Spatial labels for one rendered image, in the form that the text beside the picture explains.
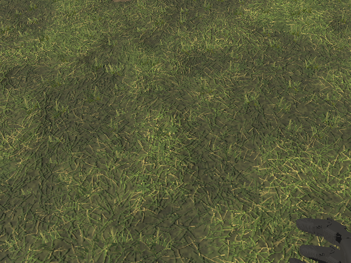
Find right robot hand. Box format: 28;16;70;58
289;218;351;263

